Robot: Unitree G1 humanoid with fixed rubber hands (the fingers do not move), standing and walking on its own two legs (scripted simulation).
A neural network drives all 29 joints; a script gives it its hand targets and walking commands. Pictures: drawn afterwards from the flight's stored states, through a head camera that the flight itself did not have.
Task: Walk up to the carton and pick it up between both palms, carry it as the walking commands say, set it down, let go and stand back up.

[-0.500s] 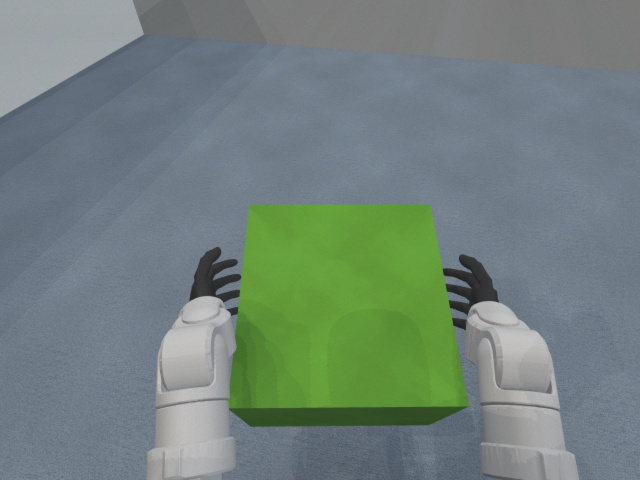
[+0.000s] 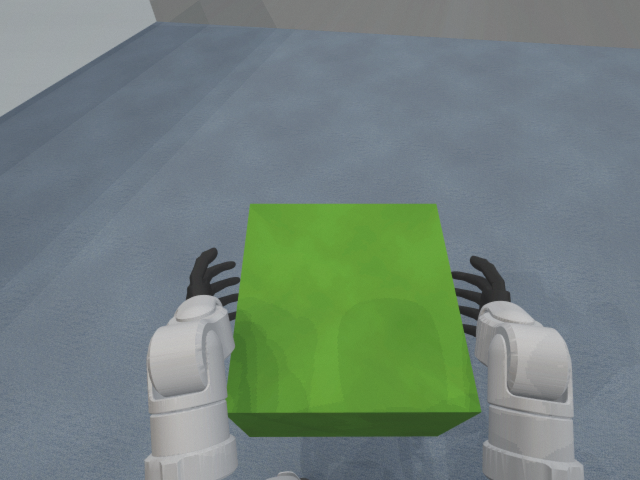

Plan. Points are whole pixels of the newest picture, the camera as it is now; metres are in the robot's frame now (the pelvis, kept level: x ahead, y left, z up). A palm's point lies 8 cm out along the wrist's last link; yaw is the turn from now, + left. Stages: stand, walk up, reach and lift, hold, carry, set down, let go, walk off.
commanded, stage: carry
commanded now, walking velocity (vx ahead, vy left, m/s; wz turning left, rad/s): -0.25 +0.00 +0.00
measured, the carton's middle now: (343, 319) +0.32 +0.01 +0.01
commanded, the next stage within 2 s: none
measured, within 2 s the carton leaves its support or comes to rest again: neither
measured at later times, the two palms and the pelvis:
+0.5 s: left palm out of the picture +0.10 +0.22 +0.08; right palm out of the picture +0.11 -0.11 +0.08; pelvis -0.17 +0.03 +0.01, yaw +2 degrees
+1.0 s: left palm out of the picture -0.08 +0.19 +0.10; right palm out of the picture -0.09 -0.14 +0.09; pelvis -0.37 +0.03 +0.00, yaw +2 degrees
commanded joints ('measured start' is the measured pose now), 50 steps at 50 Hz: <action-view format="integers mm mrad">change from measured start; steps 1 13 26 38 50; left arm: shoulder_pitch -466 -337 -467 -381 -350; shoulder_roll -959 -907 -941 -932 -901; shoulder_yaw -724 -712 -817 -722 -746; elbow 43 37 -25 3 32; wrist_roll -449 -386 -486 -432 -381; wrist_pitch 64 41 25 27 28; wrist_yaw -453 -436 -428 -448 -426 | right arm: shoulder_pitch -612 -542 -503 -574 -539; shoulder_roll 923 907 886 924 895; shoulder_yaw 773 795 736 824 779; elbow -69 -61 -82 -138 -42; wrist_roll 474 528 464 526 530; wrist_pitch -10 -5 -47 -44 -9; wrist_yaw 298 298 297 298 317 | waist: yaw -17 -11 -30 -29 -11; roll -194 -298 162 -158 -185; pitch -177 -314 -289 -209 -288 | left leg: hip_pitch -30 143 448 4 373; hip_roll -41 -69 212 -36 -4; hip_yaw -35 43 -131 -27 -17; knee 491 31 -139 628 -246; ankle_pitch -330 -275 557 -258 -134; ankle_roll -7 -12 161 -31 11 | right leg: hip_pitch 43 286 -170 112 94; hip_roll -450 -310 0 -321 -237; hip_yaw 403 268 13 212 234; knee -305 -198 320 -239 -227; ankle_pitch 401 495 -205 451 200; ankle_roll -178 -129 80 -127 -24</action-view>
